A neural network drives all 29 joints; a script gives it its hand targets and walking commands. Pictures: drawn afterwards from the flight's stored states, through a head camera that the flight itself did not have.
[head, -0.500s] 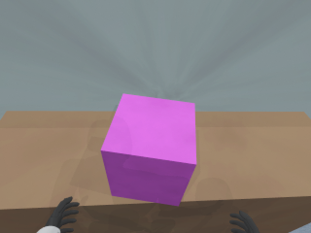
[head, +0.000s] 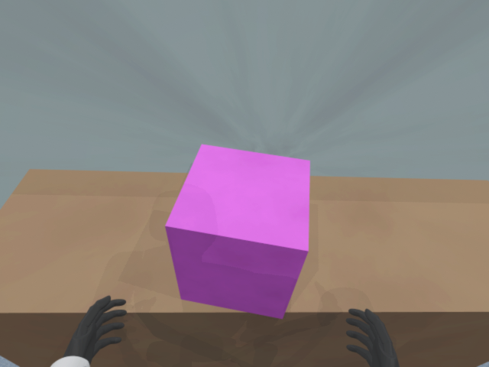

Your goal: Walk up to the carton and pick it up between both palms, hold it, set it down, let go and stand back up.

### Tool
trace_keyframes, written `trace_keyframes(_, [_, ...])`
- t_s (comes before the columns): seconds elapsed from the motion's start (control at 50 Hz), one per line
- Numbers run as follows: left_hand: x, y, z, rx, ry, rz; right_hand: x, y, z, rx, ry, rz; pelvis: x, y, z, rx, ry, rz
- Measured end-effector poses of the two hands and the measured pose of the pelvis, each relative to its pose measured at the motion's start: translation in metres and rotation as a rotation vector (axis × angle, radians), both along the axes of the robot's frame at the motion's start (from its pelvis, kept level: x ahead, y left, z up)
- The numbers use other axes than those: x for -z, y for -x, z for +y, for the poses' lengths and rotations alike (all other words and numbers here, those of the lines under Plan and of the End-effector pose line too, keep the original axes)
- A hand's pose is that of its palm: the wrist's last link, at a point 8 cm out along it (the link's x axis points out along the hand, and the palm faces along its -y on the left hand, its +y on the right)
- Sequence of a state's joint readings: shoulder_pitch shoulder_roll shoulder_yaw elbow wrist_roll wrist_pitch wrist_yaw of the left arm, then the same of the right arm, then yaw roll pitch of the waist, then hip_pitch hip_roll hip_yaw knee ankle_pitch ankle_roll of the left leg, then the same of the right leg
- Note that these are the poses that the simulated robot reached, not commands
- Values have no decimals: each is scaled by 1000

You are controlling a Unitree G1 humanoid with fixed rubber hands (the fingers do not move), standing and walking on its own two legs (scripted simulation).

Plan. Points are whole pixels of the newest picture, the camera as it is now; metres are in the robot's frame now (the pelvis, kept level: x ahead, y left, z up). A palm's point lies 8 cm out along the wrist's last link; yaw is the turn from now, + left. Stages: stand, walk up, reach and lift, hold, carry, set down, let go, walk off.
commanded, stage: reach and lift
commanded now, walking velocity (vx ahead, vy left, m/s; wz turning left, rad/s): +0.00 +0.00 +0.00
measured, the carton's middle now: (242, 233) +0.38 +0.02 -0.01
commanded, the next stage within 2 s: none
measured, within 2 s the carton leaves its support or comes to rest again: neither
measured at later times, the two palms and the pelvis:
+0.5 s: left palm (95, 327) +0.19 +0.24 -0.01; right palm (360, 332) +0.20 -0.16 +0.01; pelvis +0.05 +0.00 +0.00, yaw +1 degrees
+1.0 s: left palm (106, 283) +0.24 +0.23 +0.03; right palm (370, 293) +0.25 -0.18 +0.04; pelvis +0.04 +0.01 +0.00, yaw +1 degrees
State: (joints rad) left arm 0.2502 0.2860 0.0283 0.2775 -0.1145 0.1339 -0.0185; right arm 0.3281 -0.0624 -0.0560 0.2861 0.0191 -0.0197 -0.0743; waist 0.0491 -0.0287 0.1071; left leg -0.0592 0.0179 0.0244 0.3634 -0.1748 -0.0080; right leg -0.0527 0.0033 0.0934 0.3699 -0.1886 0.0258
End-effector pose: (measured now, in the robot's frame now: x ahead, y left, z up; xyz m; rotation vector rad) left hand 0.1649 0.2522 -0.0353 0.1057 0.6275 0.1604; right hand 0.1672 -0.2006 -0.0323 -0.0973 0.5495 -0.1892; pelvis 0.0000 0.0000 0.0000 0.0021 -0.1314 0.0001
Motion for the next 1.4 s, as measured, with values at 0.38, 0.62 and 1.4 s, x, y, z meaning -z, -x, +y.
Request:
trace_keyframes(0.38, [-18, -27, -15, 72, 111, -188, -32, -24, 28, 24, -58, -150, 0, -35, -3, -14, 8, 31])
trace_keyframes(0.62, [-35, -34, -15, 132, 106, -302, -37, -39, 42, 84, -94, -258, 1, -51, 9, -23, 28, 21])
trace_keyframes(1.4, [-116, -147, -19, 147, 85, -349, -102, -132, 29, 40, -127, -313, -3, -38, 4, -9, 10, 62])
